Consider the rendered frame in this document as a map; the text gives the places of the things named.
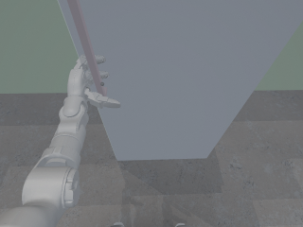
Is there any robot left forearm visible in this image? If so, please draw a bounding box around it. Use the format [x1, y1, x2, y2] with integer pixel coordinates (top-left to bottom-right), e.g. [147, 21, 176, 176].
[22, 96, 89, 204]

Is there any left robot hand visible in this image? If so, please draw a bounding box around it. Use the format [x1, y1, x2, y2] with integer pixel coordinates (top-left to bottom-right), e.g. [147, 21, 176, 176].
[67, 54, 121, 109]

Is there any left robot upper arm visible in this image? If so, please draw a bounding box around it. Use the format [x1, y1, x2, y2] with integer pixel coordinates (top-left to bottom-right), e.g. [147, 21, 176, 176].
[0, 166, 80, 227]

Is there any handle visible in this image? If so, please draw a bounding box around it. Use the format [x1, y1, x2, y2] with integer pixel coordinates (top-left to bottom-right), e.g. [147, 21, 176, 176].
[67, 0, 108, 96]

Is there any fridge door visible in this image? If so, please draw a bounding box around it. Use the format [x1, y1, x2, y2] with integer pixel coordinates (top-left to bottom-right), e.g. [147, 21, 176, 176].
[58, 0, 303, 161]

